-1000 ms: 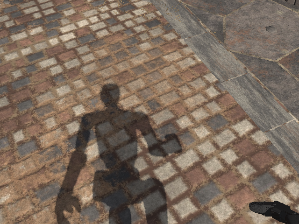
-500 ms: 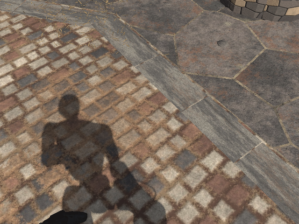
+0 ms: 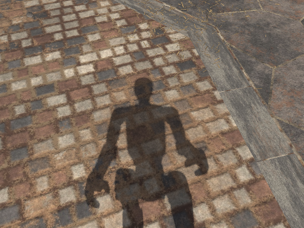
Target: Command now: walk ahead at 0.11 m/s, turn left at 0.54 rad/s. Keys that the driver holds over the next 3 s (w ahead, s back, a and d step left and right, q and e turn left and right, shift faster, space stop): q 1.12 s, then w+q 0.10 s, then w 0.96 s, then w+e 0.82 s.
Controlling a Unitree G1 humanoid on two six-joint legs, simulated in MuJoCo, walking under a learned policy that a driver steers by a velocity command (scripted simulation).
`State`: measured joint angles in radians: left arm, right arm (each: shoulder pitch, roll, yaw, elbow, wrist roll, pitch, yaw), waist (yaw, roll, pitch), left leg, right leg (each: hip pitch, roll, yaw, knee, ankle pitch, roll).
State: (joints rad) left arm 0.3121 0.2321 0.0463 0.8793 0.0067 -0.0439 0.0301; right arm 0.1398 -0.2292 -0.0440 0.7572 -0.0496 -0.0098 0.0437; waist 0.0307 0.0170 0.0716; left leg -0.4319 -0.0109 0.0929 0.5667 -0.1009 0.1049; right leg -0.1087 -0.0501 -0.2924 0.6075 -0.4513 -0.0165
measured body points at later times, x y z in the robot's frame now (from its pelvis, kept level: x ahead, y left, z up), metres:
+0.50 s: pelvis +0.03 -0.02 +0.01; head +0.06 -0.02 +0.46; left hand +0.09 +0.27 -0.10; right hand +0.21 -0.27 -0.11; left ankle +0.10 +0.07 -0.72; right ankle +0.07 -0.14 -0.71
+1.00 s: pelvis +0.02 -0.02 +0.01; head +0.03 +0.01 +0.45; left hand -0.07 +0.27 -0.12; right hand +0.30 -0.15 -0.09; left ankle -0.04 +0.04 -0.72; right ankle +0.07 -0.14 -0.71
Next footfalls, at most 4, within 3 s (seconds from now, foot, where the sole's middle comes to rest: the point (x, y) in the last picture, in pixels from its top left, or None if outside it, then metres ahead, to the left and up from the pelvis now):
0.52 right None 0.11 -0.12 -0.76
0.96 left None -0.01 0.06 -0.76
1.48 right None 0.19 -0.01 -0.76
1.94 left None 0.25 0.36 -0.76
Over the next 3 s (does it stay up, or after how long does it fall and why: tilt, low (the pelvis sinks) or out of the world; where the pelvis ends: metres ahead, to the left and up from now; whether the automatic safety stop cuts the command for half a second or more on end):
stays up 0.62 0.61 0.01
